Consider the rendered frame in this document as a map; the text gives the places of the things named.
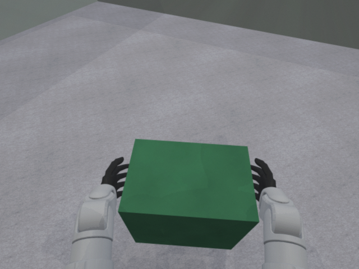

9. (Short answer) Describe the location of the carton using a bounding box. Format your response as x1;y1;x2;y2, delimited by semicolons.
118;139;259;249

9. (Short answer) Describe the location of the right robot hand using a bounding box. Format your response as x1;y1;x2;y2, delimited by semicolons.
251;158;276;202

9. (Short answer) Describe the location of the left robot hand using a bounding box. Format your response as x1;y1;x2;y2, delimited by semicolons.
101;157;129;198

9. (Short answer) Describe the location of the robot right forearm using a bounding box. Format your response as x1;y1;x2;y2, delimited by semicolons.
259;187;309;269

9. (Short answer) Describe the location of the robot left forearm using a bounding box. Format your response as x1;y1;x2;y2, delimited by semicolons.
65;184;117;269

